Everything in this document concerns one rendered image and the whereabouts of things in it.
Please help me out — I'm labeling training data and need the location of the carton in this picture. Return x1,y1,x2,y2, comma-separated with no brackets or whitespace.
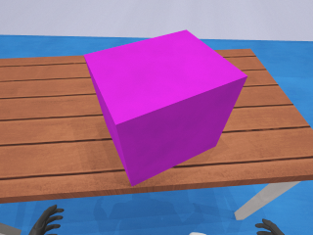
83,29,247,187

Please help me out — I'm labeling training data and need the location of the left robot hand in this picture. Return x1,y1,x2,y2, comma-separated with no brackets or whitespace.
28,205,64,235

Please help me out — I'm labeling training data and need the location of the table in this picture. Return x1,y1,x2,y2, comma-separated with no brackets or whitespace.
0,48,313,235

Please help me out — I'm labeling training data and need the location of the right robot hand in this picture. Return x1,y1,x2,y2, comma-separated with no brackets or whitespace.
255,218,285,235

